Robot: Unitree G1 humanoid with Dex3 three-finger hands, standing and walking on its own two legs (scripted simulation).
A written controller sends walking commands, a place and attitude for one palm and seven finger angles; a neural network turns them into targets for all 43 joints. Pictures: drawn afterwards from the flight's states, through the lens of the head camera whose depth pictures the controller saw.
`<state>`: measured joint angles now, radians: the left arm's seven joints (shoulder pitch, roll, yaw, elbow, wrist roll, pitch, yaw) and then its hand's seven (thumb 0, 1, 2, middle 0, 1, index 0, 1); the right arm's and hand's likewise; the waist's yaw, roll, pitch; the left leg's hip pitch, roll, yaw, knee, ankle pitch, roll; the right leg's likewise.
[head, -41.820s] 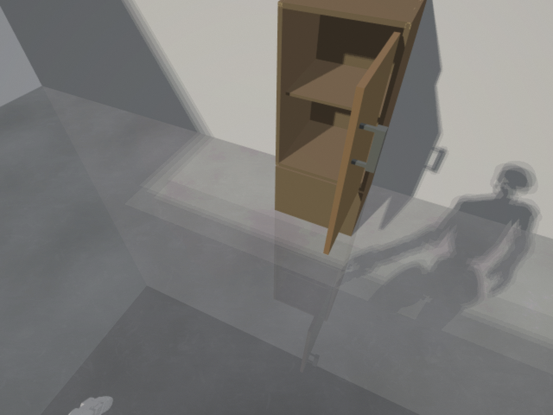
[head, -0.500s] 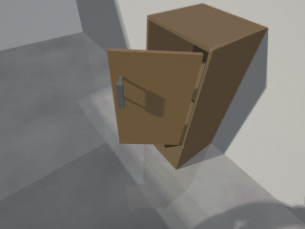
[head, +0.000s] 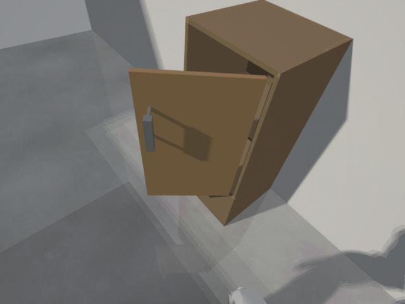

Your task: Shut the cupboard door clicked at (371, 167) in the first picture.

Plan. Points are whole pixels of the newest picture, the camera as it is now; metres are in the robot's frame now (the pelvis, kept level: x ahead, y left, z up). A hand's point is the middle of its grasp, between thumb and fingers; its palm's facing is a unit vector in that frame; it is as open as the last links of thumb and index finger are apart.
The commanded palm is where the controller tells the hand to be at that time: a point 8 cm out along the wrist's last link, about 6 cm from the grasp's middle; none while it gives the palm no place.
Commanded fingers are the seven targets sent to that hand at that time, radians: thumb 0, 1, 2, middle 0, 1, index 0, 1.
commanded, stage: shuffle to correct the standing spot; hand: left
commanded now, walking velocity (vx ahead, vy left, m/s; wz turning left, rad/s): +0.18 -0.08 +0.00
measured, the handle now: (149, 129) +0.58 +0.17 -0.04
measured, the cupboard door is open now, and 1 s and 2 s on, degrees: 52 52 52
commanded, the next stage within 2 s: come to a stop and stand still in 0.34 s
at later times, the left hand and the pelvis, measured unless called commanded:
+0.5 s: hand (158, 276) +0.22 +0.10 -0.17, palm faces +0.15 -0.97 -0.19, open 7.0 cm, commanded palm none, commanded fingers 0.00 0.90 0.90 -0.20 -0.30 -0.20 -0.30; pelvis +0.13 -0.08 -0.01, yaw +6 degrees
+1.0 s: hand out of the picture +0.09 +0.07 -0.19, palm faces +0.15 -0.96 -0.23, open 7.4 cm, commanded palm none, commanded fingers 0.00 0.90 0.90 -0.20 -0.30 -0.20 -0.30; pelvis +0.12 -0.11 -0.03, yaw +4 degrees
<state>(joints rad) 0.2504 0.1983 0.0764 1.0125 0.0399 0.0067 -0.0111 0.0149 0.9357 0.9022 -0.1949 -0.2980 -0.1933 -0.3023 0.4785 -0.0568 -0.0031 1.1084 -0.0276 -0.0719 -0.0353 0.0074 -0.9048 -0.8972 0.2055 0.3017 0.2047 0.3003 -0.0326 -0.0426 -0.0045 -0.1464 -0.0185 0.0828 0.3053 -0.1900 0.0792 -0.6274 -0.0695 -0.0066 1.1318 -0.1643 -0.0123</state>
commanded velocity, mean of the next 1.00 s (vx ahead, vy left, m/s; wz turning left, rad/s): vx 0.03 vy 0.00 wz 0.05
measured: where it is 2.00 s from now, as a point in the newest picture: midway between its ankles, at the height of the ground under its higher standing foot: outside the picture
